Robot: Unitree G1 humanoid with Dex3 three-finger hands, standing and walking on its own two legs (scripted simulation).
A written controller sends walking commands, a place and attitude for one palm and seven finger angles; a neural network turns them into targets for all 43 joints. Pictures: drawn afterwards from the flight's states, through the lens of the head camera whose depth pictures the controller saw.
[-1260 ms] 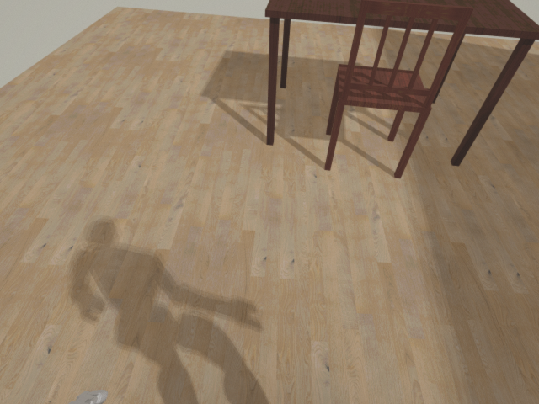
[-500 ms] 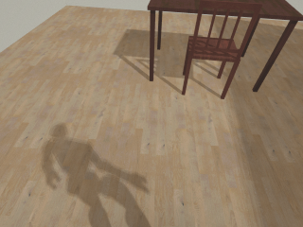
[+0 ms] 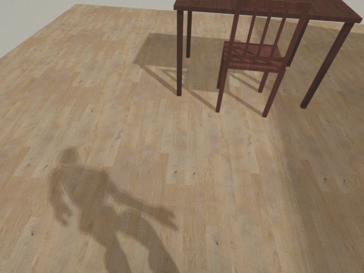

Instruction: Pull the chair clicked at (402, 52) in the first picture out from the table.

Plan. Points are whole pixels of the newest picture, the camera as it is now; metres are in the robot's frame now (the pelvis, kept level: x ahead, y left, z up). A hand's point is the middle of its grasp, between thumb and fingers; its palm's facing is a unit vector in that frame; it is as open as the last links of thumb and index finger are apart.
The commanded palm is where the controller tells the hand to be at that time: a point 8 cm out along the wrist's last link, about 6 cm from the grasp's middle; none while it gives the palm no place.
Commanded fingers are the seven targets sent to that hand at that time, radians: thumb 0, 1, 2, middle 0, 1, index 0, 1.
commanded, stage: look at it before walking up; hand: left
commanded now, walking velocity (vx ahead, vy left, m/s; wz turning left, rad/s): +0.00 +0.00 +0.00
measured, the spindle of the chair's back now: (264, 33) +1.48 -0.43 -0.10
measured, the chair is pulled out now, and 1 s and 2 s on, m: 0.00 0.00 0.00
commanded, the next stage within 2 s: walk to a spot facing it in 0.18 s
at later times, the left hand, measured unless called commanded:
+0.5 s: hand out of the picture +0.07 +0.23 -0.17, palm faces -0.08 -0.95 -0.31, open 7.4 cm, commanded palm none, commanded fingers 0.00 0.90 0.90 -0.20 -0.30 -0.20 -0.30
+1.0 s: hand out of the picture +0.07 +0.16 -0.16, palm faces -0.24 -0.95 -0.22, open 7.4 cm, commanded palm none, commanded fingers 0.00 0.90 0.90 -0.20 -0.30 -0.20 -0.30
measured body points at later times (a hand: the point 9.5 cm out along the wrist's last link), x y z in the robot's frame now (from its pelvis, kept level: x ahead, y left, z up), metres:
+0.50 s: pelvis +0.00 +0.00 -0.01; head +0.02 +0.00 +0.44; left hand +0.08 +0.28 -0.15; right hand +0.08 -0.28 -0.14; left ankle -0.01 +0.13 -0.75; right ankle +0.00 -0.12 -0.75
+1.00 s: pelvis +0.05 -0.03 +0.00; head +0.08 -0.05 +0.45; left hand +0.09 +0.21 -0.14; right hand +0.07 -0.31 -0.14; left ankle +0.12 +0.11 -0.67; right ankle -0.01 -0.10 -0.75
